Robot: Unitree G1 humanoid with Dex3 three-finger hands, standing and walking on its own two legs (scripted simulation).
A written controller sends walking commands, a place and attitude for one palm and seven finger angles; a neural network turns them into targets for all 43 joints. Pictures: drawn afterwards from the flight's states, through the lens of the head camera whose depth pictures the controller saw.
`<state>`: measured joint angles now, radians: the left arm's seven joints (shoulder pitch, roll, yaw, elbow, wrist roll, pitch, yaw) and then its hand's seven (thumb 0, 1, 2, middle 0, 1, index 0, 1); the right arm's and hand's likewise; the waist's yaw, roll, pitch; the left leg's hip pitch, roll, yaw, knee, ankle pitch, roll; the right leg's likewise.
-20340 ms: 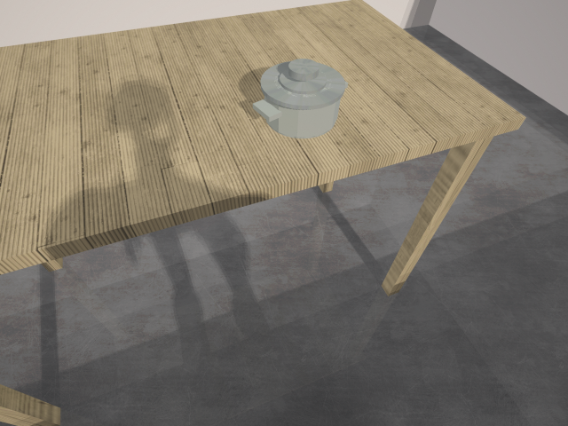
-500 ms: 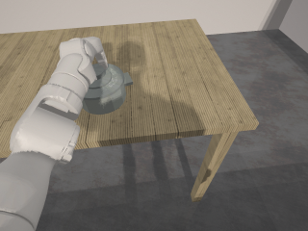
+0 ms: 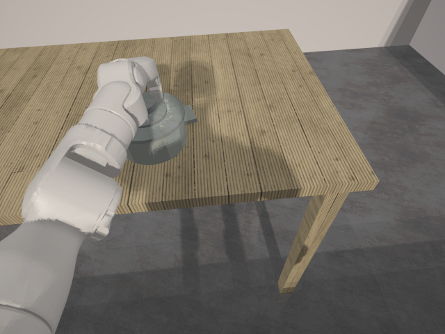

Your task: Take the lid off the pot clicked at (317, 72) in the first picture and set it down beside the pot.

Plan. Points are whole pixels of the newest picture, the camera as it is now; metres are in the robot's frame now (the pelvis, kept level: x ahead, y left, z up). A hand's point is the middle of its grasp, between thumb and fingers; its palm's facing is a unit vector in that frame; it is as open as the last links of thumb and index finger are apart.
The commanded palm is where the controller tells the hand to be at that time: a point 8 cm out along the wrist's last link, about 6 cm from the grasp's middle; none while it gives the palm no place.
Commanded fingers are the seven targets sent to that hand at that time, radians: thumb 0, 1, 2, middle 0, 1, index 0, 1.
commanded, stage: close the fingers and squeeze the knob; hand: left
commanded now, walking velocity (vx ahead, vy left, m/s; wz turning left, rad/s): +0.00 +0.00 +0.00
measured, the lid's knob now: (142, 104) +0.51 +0.14 +0.16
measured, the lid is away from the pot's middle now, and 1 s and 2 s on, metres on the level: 0.00 0.00 0.00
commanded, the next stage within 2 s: lift the lid straight up in 1.26 s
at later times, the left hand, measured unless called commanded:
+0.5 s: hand (141, 104) +0.48 +0.13 +0.18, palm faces -0.38 -0.11 -0.92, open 8.4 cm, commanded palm +0.47 +0.13 +0.23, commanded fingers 0.00 0.23 0.89 -0.63 -1.03 -0.63 -1.03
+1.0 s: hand (141, 103) +0.48 +0.13 +0.18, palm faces -0.37 -0.12 -0.92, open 8.1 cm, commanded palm +0.47 +0.14 +0.23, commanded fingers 0.00 0.39 0.98 -0.64 -1.04 -0.75 -1.06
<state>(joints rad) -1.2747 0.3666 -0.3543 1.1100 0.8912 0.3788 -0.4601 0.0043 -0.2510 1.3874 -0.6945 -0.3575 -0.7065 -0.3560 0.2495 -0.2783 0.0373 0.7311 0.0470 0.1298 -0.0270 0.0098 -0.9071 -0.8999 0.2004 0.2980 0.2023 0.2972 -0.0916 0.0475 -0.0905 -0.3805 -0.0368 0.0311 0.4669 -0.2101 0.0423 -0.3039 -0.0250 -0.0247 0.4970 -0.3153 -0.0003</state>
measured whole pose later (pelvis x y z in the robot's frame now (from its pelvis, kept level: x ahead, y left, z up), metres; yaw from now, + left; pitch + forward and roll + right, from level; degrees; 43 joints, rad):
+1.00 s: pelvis +0.00 +0.00 +0.00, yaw -1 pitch +7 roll +1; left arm -1.25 0.39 -0.30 1.10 0.89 0.36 -0.46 0.00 0.14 0.87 -0.51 -0.98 -0.62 -0.99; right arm 0.24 -0.28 0.04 0.72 0.05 0.14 -0.04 0.01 -0.91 -0.90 0.20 0.30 0.20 0.30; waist -0.10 0.04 -0.09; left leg -0.37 -0.03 0.04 0.46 -0.22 0.04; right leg -0.30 -0.01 -0.01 0.49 -0.31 0.00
